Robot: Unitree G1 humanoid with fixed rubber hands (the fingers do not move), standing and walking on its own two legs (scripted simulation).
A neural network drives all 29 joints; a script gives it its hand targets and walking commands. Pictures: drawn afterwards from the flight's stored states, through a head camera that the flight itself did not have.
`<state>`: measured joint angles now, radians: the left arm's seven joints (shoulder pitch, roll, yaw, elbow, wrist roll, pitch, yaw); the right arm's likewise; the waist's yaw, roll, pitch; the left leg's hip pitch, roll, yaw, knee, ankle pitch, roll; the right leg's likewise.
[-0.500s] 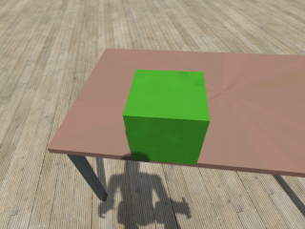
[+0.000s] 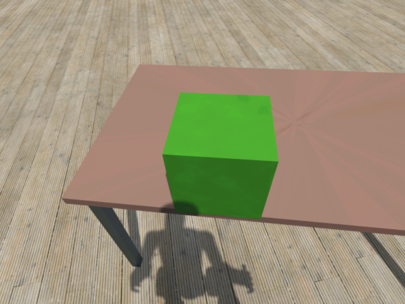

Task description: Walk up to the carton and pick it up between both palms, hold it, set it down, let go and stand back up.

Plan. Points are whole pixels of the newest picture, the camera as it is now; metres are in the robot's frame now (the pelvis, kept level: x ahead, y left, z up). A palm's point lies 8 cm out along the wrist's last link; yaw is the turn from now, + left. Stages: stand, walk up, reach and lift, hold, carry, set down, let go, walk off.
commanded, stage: stand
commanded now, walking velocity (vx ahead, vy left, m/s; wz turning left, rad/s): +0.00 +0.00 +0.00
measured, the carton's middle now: (220, 156) +0.46 -0.01 +0.01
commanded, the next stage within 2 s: none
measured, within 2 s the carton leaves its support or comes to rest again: neither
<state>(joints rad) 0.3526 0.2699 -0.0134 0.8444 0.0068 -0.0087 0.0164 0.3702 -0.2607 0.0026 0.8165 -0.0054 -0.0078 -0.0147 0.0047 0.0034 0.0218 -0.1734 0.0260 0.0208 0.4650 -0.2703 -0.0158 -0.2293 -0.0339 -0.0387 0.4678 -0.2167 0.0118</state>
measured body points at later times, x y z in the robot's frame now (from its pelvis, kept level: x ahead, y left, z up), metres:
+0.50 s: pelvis +0.00 +0.00 +0.00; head +0.01 +0.00 +0.45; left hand +0.03 +0.26 -0.13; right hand +0.03 -0.26 -0.14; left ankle -0.01 +0.13 -0.74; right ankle +0.02 -0.13 -0.74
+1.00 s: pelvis +0.00 +0.00 +0.00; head +0.01 +0.00 +0.45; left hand +0.02 +0.26 -0.14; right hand +0.02 -0.26 -0.14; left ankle -0.01 +0.13 -0.74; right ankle +0.02 -0.13 -0.74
